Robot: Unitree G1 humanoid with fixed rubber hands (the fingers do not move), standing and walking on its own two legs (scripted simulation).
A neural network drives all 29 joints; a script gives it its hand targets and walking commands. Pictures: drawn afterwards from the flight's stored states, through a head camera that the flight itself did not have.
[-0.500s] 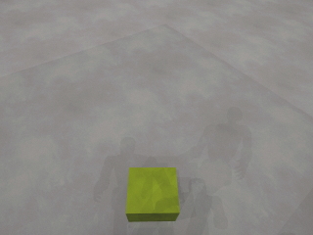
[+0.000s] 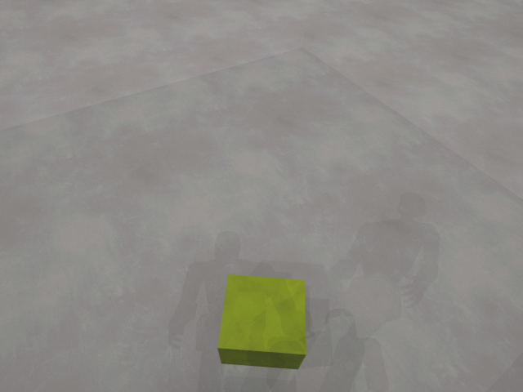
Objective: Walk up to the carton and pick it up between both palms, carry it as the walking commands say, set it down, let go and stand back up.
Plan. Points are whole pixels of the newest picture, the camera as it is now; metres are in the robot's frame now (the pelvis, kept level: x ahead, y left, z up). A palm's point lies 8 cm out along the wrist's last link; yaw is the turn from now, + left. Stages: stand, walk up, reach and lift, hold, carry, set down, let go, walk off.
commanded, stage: walk up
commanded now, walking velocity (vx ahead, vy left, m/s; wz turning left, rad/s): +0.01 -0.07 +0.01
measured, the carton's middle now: (262, 321) +0.44 -0.01 -0.66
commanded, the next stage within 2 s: stand in 0.94 s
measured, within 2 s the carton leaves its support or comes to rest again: neither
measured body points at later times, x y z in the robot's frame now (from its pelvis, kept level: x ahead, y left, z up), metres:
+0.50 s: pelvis -0.01 -0.02 +0.00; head +0.00 -0.02 +0.45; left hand +0.06 +0.22 -0.13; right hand +0.08 -0.27 -0.13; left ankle -0.01 +0.13 -0.71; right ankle -0.01 -0.11 -0.73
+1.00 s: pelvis -0.02 -0.01 +0.00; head -0.01 +0.00 +0.45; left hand +0.01 +0.22 -0.15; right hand +0.06 -0.27 -0.13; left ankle -0.02 +0.13 -0.73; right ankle -0.02 -0.11 -0.73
